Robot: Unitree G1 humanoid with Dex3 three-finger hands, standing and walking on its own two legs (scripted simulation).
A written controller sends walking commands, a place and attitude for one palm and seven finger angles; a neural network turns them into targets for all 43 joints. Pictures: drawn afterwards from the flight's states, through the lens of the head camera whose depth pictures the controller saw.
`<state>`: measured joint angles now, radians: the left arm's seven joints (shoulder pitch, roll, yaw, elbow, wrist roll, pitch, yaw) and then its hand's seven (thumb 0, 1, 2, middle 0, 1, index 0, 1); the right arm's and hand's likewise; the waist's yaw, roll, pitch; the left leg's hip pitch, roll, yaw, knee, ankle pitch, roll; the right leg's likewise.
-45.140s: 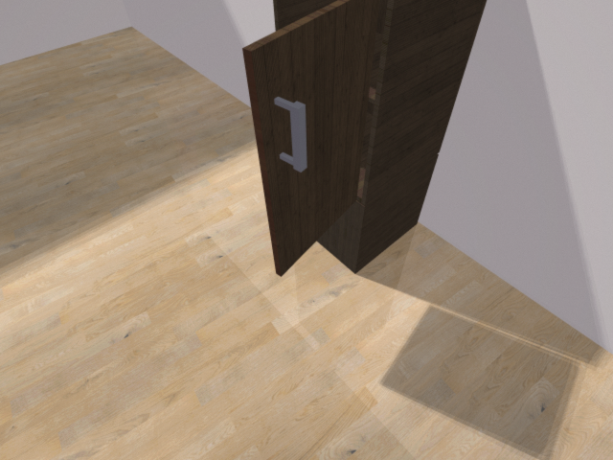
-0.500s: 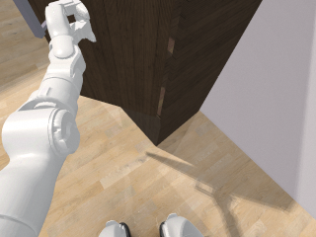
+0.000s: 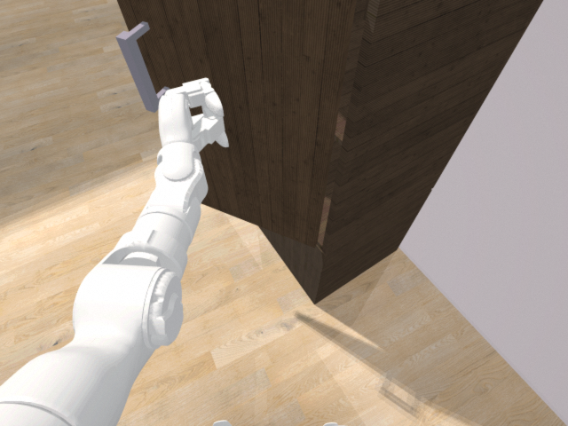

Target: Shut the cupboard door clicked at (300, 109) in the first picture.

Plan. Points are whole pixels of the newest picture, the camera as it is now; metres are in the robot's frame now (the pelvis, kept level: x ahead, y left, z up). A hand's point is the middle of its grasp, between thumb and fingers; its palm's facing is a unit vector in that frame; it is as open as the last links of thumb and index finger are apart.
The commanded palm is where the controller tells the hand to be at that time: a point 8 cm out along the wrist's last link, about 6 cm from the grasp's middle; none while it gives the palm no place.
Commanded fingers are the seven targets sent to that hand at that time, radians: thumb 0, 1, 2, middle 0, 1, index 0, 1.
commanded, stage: draw the hand back to the body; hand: left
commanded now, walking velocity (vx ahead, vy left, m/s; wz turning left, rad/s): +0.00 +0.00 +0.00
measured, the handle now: (147, 69) +0.66 +0.17 +0.12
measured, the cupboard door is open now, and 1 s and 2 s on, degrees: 33 33 33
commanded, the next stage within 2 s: step back with the hand held close in 1.54 s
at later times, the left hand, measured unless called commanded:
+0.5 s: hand (129, 198) +0.37 +0.14 +0.16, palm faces +0.08 -1.00 -0.04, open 3.1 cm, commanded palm +0.32 +0.20 +0.16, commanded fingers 0.00 0.90 0.90 -1.08 -1.26 -1.08 -1.26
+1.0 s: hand out of the picture +0.23 +0.26 +0.18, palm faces +0.34 -0.89 -0.32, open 4.8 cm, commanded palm +0.17 +0.30 +0.20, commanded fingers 0.00 0.90 0.90 -0.39 -0.51 -0.39 -0.51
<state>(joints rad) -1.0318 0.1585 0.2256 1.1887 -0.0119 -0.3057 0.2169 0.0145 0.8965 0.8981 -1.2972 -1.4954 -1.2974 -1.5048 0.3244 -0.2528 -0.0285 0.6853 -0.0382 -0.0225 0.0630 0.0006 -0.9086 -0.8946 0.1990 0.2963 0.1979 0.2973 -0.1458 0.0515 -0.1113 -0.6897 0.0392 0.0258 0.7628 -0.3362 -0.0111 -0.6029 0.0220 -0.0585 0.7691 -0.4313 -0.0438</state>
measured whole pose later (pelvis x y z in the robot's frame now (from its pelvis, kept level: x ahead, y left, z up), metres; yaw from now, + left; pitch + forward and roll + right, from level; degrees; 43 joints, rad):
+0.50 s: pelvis -0.01 +0.01 +0.02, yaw -1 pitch +3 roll +0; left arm -0.35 0.18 0.15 0.44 -0.15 -0.12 0.01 0.01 0.90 0.90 -1.26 -1.46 -1.26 -1.46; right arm 0.29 -0.27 -0.01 0.67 0.05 -0.02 -0.03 0.01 -0.91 -0.89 0.20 0.30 0.20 0.30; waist -0.02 0.06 -0.08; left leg -0.36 0.03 0.06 0.59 -0.27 0.00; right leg -0.29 0.02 -0.03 0.59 -0.35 -0.03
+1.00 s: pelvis -0.01 +0.03 +0.04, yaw +0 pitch -4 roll +0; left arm 0.27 0.31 0.22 -0.20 -0.08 -0.08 0.08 0.01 0.89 0.90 -0.66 -0.79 -0.66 -0.80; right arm 0.19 -0.21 0.05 0.61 0.02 -0.01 -0.06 0.01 -0.90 -0.89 0.20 0.30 0.20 0.30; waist 0.05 0.08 0.01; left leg -0.13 0.00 0.05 0.39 -0.19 0.02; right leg -0.04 -0.01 -0.03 0.37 -0.26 0.00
